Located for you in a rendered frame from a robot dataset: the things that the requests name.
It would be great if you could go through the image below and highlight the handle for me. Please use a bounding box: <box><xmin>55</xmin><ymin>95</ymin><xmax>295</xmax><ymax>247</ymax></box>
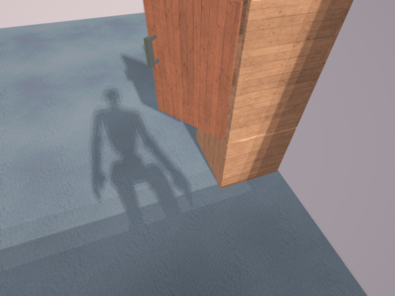
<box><xmin>143</xmin><ymin>35</ymin><xmax>159</xmax><ymax>68</ymax></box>

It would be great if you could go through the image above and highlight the cupboard door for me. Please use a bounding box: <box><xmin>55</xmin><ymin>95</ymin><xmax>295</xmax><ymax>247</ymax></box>
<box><xmin>143</xmin><ymin>0</ymin><xmax>243</xmax><ymax>140</ymax></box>

